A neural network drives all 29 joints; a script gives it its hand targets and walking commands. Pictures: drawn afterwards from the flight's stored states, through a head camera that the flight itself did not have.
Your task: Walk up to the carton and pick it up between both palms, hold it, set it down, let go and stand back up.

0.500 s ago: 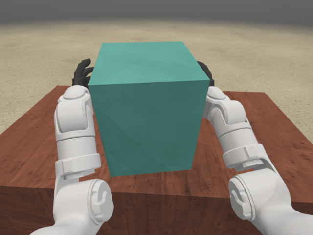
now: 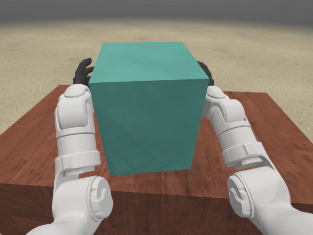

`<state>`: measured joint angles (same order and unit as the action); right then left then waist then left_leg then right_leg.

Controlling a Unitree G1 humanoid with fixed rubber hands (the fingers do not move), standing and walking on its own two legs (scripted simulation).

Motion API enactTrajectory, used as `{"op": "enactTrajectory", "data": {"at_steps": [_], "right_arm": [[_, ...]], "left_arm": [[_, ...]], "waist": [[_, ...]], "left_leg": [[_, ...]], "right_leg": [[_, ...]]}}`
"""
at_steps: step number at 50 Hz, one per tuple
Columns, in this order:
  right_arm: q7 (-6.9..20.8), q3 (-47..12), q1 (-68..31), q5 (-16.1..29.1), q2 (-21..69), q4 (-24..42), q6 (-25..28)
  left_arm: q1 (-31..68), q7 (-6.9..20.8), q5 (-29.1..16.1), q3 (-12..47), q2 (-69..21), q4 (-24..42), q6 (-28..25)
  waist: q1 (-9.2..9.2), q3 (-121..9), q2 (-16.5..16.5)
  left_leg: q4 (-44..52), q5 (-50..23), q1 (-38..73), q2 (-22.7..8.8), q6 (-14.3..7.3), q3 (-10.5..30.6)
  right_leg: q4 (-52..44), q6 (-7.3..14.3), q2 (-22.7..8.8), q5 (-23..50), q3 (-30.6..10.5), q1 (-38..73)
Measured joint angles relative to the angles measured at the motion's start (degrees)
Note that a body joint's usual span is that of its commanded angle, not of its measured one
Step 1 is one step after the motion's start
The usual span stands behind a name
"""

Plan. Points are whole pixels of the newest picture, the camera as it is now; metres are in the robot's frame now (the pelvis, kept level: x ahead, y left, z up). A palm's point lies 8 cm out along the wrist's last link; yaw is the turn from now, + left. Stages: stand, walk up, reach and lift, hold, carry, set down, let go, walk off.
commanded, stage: hold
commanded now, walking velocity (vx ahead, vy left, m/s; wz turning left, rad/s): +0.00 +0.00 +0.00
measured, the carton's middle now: (147, 106) +0.36 +0.01 +0.23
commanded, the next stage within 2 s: set down in 0.52 s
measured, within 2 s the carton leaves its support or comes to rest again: neither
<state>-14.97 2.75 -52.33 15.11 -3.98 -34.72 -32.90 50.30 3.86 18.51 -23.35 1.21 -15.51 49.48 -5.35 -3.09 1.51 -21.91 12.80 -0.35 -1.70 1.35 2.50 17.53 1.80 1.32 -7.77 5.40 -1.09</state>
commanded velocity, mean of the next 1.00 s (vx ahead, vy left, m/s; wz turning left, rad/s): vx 0.00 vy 0.00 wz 0.00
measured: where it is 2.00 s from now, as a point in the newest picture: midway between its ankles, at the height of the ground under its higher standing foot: outside the picture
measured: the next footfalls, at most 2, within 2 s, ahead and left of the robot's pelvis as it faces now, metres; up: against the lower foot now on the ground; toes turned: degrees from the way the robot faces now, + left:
none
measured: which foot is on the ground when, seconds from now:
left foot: down 0.00-1.00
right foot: down 0.00-1.00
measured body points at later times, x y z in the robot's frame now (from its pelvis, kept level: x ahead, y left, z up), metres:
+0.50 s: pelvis +0.00 +0.00 +0.00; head -0.08 +0.02 +0.44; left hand +0.38 +0.16 +0.28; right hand +0.37 -0.14 +0.26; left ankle +0.00 +0.13 -0.75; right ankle +0.03 -0.10 -0.75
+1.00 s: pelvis +0.01 +0.01 +0.00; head -0.05 +0.05 +0.44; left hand +0.40 +0.18 +0.25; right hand +0.39 -0.11 +0.21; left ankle +0.00 +0.13 -0.75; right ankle +0.03 -0.10 -0.75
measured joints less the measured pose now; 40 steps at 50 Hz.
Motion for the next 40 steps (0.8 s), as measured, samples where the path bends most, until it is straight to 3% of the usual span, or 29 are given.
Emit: {"op": "enactTrajectory", "data": {"at_steps": [20, 28, 33, 40], "right_arm": [[-0.8, -1.6, 2.5, 1.5, -0.2, 3.5, -0.3], [-0.2, -0.4, 1.3, -0.2, 0.4, 1.4, -0.2], [0.3, 0.2, 0.6, -1.7, 0.9, 0.2, 3.0], [4.1, 6.9, 1.1, -9.8, 4.3, -4.4, 13.7]], "left_arm": [[-3.3, 0.4, -0.3, 0.9, -0.8, 4.4, 0.7], [-1.6, 0.2, 0.0, 0.2, -0.4, 1.9, 0.4], [-0.3, 0.5, 0.1, 0.1, 0.2, 1.0, -2.0], [2.6, 2.4, 4.3, -2.8, -1.3, -3.8, -10.9]], "waist": [[-0.15, 0.3, -0.3], [0.15, 0.3, -0.2], [-0.48, 1.3, 0.3], [0.37, 2.8, 2.5]], "left_leg": [[-0.3, 0.6, 0.9, -0.2, 0.2, 0.0], [0.0, 0.3, 0.8, 0.0, 0.0, 0.1], [0.0, 0.2, 1.4, 0.0, 0.0, 0.6], [1.9, -0.6, 3.6, 0.5, -0.3, 0.8]], "right_leg": [[0.1, 0.0, 0.2, -0.5, 0.0, 1.0], [0.0, 0.0, 0.1, -0.3, 0.0, 0.8], [-0.8, 0.0, 0.0, 0.0, 0.6, 1.9], [-1.3, -0.1, -0.4, -0.1, 0.7, 3.6]]}}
